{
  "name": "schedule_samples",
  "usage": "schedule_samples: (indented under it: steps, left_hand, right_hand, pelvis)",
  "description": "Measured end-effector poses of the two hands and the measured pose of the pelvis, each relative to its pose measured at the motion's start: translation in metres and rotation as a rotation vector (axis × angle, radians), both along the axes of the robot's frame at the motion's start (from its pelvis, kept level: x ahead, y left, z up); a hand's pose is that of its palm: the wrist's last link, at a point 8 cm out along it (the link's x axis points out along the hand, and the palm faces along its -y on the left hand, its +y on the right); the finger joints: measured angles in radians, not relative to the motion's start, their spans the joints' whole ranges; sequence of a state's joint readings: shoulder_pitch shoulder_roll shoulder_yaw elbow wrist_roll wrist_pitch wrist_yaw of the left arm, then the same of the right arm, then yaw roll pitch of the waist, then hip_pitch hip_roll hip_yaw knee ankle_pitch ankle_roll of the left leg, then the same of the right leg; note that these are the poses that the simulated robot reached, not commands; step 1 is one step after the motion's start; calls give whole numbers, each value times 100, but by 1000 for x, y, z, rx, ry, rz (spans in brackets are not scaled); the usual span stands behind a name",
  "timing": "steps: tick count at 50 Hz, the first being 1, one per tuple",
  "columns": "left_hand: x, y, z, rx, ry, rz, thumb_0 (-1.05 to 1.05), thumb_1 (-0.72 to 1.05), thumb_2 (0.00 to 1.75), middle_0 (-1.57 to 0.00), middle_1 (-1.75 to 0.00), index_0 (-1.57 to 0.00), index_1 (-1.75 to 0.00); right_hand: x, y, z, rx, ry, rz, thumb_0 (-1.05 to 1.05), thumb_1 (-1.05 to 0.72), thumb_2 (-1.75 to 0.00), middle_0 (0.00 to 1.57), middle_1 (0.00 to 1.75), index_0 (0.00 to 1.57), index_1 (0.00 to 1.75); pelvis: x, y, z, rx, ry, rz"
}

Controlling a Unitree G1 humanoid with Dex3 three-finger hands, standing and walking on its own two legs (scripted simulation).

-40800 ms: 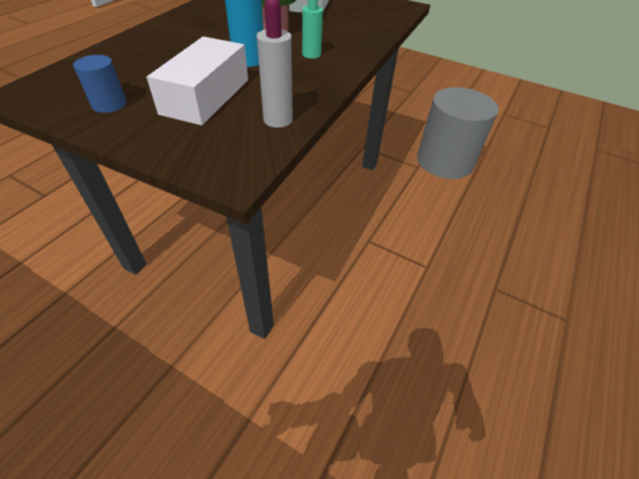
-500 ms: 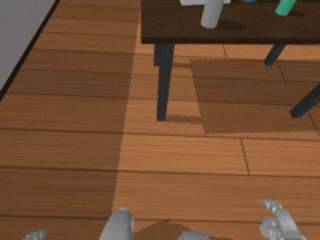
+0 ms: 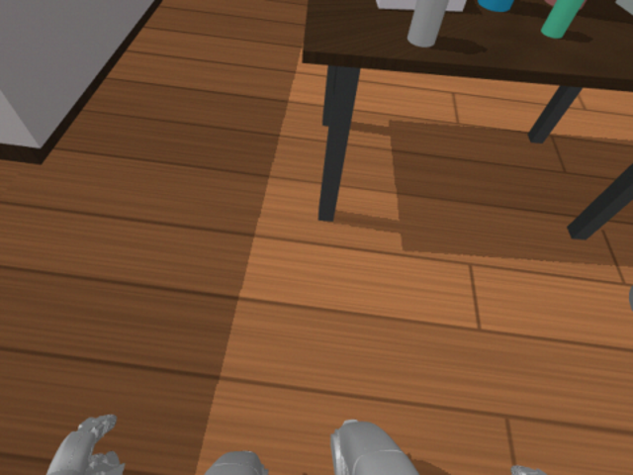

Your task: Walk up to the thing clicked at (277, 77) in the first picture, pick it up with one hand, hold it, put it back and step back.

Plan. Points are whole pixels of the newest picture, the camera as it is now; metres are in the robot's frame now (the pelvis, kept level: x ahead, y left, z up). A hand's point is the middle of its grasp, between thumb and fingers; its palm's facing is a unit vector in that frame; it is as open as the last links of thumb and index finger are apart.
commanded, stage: step back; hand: right
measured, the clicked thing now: out of the picture +1.05 -0.25 +0.11
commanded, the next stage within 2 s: stand in 1.10 s
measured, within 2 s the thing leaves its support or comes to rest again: neither
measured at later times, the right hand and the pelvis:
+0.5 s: hand out of the picture +0.00 -0.28 -0.15, palm faces -0.06 +0.93 -0.36, open 7.4 cm; pelvis -0.07 -0.01 +0.00, yaw +0 degrees
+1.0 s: hand out of the picture +0.04 -0.26 -0.15, palm faces -0.01 +0.94 -0.35, open 7.4 cm; pelvis -0.03 +0.00 +0.00, yaw -1 degrees
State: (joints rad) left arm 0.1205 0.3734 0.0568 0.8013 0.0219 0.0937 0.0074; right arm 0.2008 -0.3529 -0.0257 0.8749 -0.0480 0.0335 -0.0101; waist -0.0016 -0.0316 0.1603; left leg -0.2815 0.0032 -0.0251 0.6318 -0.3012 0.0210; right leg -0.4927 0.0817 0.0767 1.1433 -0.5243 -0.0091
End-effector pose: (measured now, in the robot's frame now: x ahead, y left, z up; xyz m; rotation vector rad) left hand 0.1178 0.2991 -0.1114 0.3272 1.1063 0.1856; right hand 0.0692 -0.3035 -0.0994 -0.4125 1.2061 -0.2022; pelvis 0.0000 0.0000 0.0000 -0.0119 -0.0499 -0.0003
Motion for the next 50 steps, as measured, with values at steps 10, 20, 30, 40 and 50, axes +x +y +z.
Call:
schedule_samples:
  steps: [10,20,30,40,50]
  left_hand:
    - [-110,-20,-4,45,112,-3,1,90,89,-20,-30,-21,-30]
    - [-157,-6,17,89,107,59,1,90,89,-20,-31,-21,-30]
    - [-139,29,5,77,130,41,1,90,89,-20,-30,-21,-30]
    - [-83,9,8,65,26,2,1,91,89,-20,-30,-21,-30]
    - [-45,-5,6,9,-11,7,1,90,89,-20,-30,-21,-30]
  right_hand:
    - [-16,-41,0,10,-162,-18,1,-90,-90,21,30,20,30]
    - [-67,-39,-15,58,-25,-31,1,-90,-90,20,30,20,30]
    - [-70,3,-8,76,-37,-35,1,-90,-90,20,30,20,30]
    - [-67,-14,-14,62,-17,-82,1,-90,-90,21,30,20,30]
    - [-38,-3,-16,65,-3,-63,1,-90,-90,20,30,20,30]
  pelvis:
    - [-54,-27,-7,-34,-4,-64]
    - [-66,-23,1,3,3,-30]
    - [-64,3,1,20,1,-21]
    - [-46,-9,-1,-1,-14,-25]
    - [-27,-2,1,17,5,-11]
